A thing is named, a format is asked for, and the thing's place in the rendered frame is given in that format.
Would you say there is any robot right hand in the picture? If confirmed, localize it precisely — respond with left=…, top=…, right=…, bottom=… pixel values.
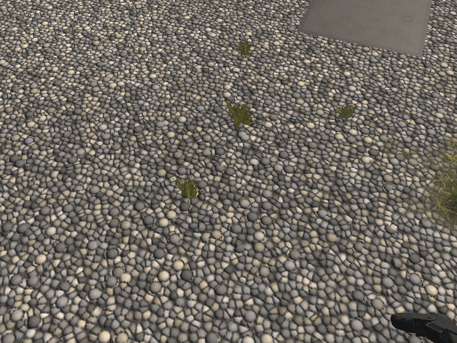
left=391, top=312, right=457, bottom=343

